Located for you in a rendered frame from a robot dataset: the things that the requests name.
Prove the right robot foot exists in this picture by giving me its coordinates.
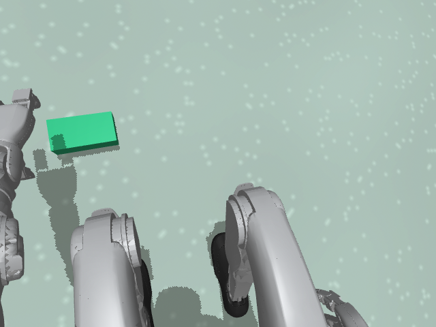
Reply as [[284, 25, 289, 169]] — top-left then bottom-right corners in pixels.
[[211, 232, 249, 317]]

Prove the left robot foot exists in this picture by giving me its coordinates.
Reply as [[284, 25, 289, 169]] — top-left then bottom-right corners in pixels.
[[140, 258, 154, 327]]

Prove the left robot hand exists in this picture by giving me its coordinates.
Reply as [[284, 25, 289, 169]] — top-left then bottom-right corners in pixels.
[[0, 88, 41, 181]]

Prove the right robot hand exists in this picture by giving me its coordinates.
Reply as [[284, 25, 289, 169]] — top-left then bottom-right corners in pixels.
[[315, 289, 368, 327]]

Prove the small box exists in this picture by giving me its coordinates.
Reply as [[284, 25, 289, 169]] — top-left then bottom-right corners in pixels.
[[46, 112, 119, 155]]

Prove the left robot arm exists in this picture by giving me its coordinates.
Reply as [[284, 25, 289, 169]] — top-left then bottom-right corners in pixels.
[[0, 141, 25, 327]]

